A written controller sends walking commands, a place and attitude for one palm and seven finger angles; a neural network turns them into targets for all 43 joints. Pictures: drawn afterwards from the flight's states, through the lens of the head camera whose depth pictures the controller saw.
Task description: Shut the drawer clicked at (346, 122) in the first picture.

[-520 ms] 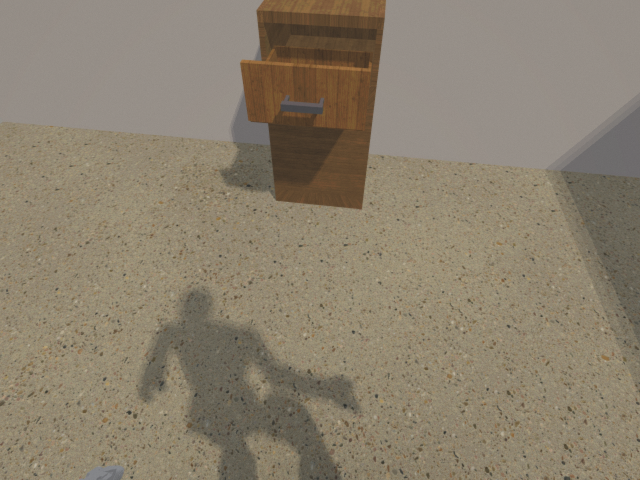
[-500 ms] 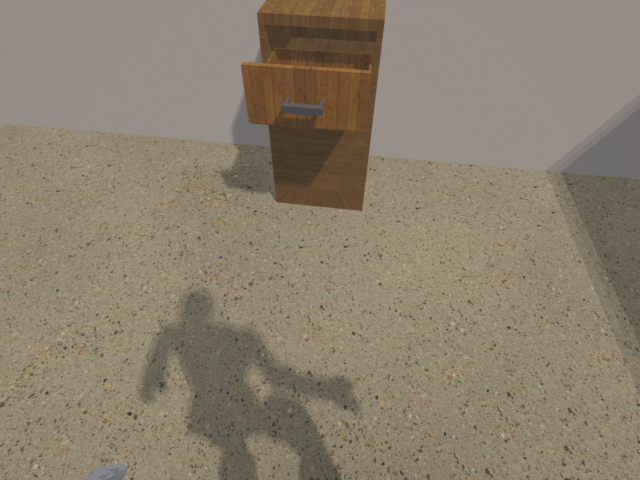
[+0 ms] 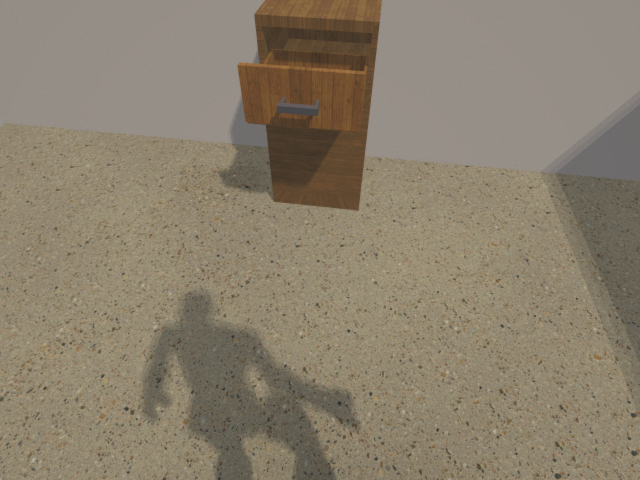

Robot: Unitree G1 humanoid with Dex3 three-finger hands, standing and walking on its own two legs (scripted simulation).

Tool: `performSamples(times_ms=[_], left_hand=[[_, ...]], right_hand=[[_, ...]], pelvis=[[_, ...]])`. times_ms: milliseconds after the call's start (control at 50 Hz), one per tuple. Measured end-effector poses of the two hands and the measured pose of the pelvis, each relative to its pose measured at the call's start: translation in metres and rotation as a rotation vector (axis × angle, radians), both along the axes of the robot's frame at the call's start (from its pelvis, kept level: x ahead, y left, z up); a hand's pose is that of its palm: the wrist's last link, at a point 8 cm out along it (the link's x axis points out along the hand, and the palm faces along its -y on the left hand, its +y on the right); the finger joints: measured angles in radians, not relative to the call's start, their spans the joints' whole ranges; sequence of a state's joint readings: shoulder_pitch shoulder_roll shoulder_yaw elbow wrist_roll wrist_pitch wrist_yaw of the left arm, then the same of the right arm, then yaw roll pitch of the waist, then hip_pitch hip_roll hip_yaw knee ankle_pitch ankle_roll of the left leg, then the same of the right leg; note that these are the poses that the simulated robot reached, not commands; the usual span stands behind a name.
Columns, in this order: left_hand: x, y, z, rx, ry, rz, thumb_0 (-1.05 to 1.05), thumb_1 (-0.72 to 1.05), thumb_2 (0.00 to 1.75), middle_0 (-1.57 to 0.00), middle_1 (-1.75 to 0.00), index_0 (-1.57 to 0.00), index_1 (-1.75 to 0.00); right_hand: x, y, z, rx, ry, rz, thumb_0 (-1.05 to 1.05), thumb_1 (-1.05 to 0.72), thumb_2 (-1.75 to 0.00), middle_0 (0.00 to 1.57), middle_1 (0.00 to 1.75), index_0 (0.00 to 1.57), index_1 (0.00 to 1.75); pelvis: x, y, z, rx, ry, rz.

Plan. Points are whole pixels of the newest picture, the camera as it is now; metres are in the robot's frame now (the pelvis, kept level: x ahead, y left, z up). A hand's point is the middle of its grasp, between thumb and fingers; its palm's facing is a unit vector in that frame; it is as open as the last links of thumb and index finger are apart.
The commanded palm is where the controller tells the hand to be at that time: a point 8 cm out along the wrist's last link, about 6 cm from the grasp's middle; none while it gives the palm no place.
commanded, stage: stand and wait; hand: left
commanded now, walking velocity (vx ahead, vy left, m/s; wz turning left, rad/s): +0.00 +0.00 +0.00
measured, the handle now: (299, 105) +1.09 +0.12 -0.08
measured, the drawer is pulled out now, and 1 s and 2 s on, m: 0.30 0.30 0.30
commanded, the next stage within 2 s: look at it before walking up in 0.30 s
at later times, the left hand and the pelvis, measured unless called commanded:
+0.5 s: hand out of the picture +0.07 +0.24 -0.15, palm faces -0.04 -0.94 -0.33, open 7.3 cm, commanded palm none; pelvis -0.01 +0.00 +0.00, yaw -1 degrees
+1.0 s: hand out of the picture +0.06 +0.25 -0.16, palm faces -0.04 -0.94 -0.33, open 7.3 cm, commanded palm none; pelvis +0.00 +0.01 +0.00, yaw -1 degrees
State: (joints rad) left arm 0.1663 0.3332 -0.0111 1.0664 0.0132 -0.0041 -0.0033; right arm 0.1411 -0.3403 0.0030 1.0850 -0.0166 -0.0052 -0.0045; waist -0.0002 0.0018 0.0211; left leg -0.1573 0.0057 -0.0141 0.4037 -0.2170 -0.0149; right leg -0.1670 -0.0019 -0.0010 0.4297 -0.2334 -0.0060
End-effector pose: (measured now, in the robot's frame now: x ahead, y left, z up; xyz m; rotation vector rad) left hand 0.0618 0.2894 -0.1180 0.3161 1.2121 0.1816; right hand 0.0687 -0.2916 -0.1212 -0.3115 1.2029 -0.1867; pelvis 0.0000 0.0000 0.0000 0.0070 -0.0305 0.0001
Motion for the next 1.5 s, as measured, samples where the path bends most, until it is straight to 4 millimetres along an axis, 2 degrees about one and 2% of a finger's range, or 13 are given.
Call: performSamples(times_ms=[120, 240, 540, 860, 1080, 1220, 1320, 1380, 1440, 1500], left_hand=[[-0.011, 0.001, -0.001, 0.005, 0.030, 0.006, 0.01, 0.91, 0.90, -0.21, -0.30, -0.21, -0.30], [-0.010, 0.000, -0.001, 0.005, 0.023, 0.002, 0.01, 0.91, 0.90, -0.21, -0.30, -0.21, -0.30], [0.003, -0.002, 0.000, -0.010, -0.022, -0.016, 0.01, 0.91, 0.90, -0.21, -0.30, -0.21, -0.30], [-0.006, 0.005, -0.003, -0.009, 0.025, -0.006, 0.01, 0.91, 0.90, -0.21, -0.30, -0.21, -0.30], [-0.004, 0.006, -0.003, -0.006, 0.025, 0.001, 0.01, 0.91, 0.90, -0.21, -0.30, -0.21, -0.30], [-0.018, -0.014, -0.022, -0.079, 0.084, 0.031, 0.00, 0.91, 0.90, -0.20, -0.30, -0.20, -0.30], [-0.037, -0.026, -0.043, -0.154, 0.175, 0.081, 0.00, 0.91, 0.90, -0.20, -0.30, -0.20, -0.30], [-0.038, -0.030, -0.050, -0.180, 0.262, 0.072, 0.00, 0.91, 0.90, -0.21, -0.30, -0.20, -0.30], [-0.014, -0.033, -0.047, -0.189, 0.290, 0.038, 0.01, 0.91, 0.90, -0.21, -0.30, -0.20, -0.30], [0.034, -0.038, -0.044, -0.198, 0.243, 0.009, 0.01, 0.91, 0.90, -0.20, -0.30, -0.20, -0.30]], right_hand=[[-0.021, -0.003, -0.003, -0.002, 0.049, -0.021, 0.01, -0.90, -0.90, 0.20, 0.30, 0.21, 0.30], [-0.028, -0.002, -0.003, 0.003, 0.055, -0.030, 0.01, -0.90, -0.90, 0.20, 0.30, 0.21, 0.30], [-0.017, 0.006, 0.001, 0.011, 0.007, -0.024, 0.00, -0.90, -0.90, 0.20, 0.30, 0.21, 0.30], [-0.014, 0.009, 0.002, 0.003, 0.026, -0.025, 0.00, -0.90, -0.90, 0.20, 0.30, 0.21, 0.30], [-0.007, 0.012, 0.002, 0.005, 0.020, -0.021, 0.00, -0.90, -0.90, 0.20, 0.30, 0.21, 0.30], [-0.019, 0.037, -0.014, 0.058, 0.067, -0.045, 0.00, -0.90, -0.90, 0.20, 0.30, 0.20, 0.30], [-0.031, 0.065, -0.025, 0.086, 0.135, -0.093, 0.00, -0.91, -0.90, 0.20, 0.30, 0.20, 0.30], [-0.038, 0.084, -0.027, 0.101, 0.145, -0.151, 0.00, -0.91, -0.90, 0.20, 0.30, 0.20, 0.30], [-0.058, 0.103, -0.022, 0.119, 0.191, -0.220, 0.00, -0.91, -0.90, 0.20, 0.30, 0.20, 0.30], [-0.083, 0.121, -0.014, 0.147, 0.297, -0.280, 0.00, -0.91, -0.90, 0.20, 0.30, 0.20, 0.30]], pelvis=[[-0.003, -0.001, 0.001, -0.001, 0.000, -0.003], [-0.005, -0.002, 0.001, -0.001, -0.004, -0.005], [-0.008, 0.002, 0.002, -0.002, -0.004, -0.009], [-0.003, 0.006, 0.003, -0.003, 0.004, -0.012], [0.001, 0.008, 0.003, -0.003, 0.004, -0.013], [0.021, 0.011, -0.005, -0.013, 0.013, -0.025], [0.047, 0.023, -0.014, -0.028, 0.017, -0.032], [0.065, 0.030, -0.016, -0.013, 0.018, -0.066], [0.082, 0.030, -0.012, -0.016, 0.015, -0.079], [0.100, 0.027, -0.008, -0.017, 0.019, -0.088]])
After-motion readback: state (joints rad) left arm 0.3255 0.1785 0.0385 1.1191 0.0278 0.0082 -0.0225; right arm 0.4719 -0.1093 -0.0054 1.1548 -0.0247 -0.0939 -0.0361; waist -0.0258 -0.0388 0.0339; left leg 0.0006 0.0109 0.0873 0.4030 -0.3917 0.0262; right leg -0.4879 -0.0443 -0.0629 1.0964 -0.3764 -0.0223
